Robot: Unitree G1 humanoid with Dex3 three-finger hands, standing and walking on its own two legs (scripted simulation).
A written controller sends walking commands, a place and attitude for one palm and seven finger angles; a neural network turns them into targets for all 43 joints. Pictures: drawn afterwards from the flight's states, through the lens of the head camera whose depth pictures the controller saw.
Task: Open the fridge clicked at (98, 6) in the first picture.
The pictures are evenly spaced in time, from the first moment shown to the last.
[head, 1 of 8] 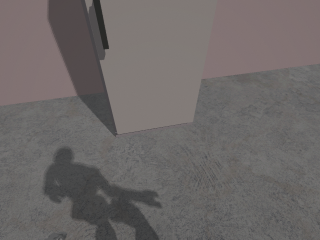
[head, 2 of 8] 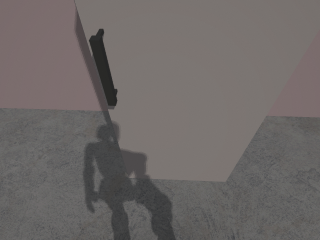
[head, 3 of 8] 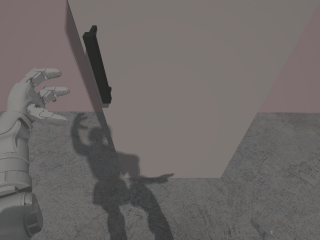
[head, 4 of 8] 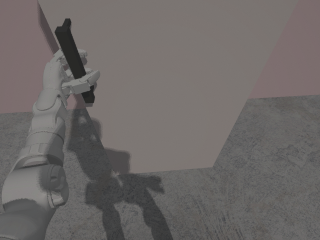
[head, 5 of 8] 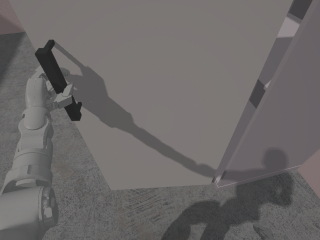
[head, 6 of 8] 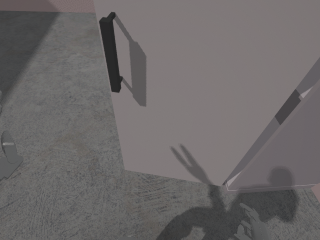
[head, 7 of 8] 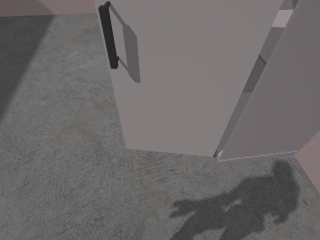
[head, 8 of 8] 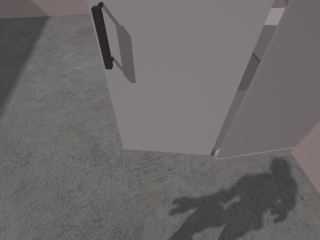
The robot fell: no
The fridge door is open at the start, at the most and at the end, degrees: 0 83 76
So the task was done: yes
